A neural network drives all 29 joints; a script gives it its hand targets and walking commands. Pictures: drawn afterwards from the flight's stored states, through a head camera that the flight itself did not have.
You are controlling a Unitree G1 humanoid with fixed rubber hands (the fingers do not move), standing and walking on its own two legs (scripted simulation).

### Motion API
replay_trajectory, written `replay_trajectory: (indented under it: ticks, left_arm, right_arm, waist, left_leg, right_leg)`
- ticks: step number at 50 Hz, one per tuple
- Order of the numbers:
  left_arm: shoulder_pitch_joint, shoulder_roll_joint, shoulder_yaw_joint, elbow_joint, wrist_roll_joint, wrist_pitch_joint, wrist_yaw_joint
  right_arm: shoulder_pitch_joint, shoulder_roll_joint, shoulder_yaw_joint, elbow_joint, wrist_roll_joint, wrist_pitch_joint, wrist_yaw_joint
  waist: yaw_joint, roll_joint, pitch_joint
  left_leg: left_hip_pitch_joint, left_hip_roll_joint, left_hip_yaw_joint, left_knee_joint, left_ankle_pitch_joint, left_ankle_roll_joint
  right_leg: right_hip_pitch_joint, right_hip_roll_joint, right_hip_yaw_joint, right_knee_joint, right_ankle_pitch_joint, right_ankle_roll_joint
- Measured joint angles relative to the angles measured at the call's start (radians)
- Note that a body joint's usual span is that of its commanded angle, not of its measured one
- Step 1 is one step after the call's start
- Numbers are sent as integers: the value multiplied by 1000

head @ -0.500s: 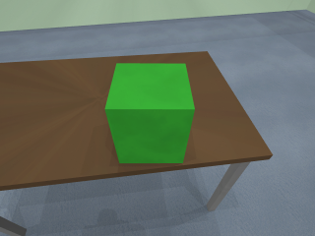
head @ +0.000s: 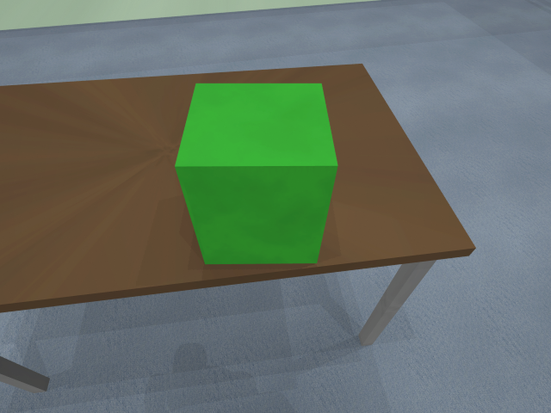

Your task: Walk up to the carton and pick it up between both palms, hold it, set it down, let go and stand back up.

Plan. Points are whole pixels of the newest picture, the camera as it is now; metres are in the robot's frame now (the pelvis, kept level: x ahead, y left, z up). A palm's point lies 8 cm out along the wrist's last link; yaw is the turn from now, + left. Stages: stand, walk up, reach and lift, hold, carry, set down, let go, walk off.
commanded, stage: walk up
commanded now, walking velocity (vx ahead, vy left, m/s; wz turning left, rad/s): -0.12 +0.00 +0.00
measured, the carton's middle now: (260, 178) +0.49 +0.02 +0.05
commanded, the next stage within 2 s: none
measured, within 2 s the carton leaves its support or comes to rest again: neither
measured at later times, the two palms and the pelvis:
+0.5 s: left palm out of the picture -0.05 +0.21 -0.13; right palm out of the picture -0.04 -0.19 -0.14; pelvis -0.03 +0.01 +0.01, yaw +0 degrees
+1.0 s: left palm out of the picture -0.08 +0.21 -0.13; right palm out of the picture -0.03 -0.21 -0.14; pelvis -0.01 +0.01 +0.02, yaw +0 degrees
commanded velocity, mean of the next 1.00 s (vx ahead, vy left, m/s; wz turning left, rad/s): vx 0.02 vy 0.02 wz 0.00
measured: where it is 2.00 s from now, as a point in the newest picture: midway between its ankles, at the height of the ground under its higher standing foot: outside the picture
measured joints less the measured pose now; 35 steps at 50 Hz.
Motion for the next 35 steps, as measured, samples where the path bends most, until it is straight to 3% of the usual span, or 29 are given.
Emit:
replay_trajectory:
  ticks: [6,10,15,17,21,26,35]
  left_arm:
    - [-31,25,16,-38,18,32,1]
    - [-35,40,17,-35,6,44,-8]
    - [-24,46,12,-47,5,38,-21]
    - [-13,43,8,-41,2,28,-21]
    - [17,21,-4,-11,0,2,-17]
    - [65,-23,-28,28,-4,-18,-19]
    - [98,-47,-44,60,-8,-31,-17]
  right_arm:
    - [3,-50,-11,-40,-12,33,5]
    - [48,-26,8,-42,-18,9,17]
    - [63,13,29,-42,-24,-7,15]
    - [57,17,29,-36,-22,-11,12]
    - [43,11,20,-15,-8,-6,17]
    - [36,-2,15,11,1,-12,29]
    - [35,10,25,56,-2,-16,31]
  waist:
    - [-4,21,-32]
    - [-9,-14,-65]
    - [-12,-24,-73]
    - [-14,-27,-79]
    - [-10,-23,-79]
    - [-16,21,-69]
    - [-5,12,-59]
  left_leg:
    - [-68,2,-6,122,-86,15]
    - [-31,-11,9,47,-17,34]
    - [1,-11,16,-67,47,40]
    - [4,-17,19,-98,68,40]
    - [2,-37,31,-102,74,34]
    - [49,-22,18,-165,108,25]
    - [68,-5,8,-170,107,10]
  right_leg:
    - [-56,5,-22,52,-9,0]
    - [-40,-3,-5,33,-30,1]
    - [-45,6,-12,179,-125,-5]
    - [-5,0,-17,130,-123,-9]
    - [128,-8,-5,-125,-47,-12]
    - [172,9,-15,-183,2,-13]
    - [203,28,-22,-212,13,-28]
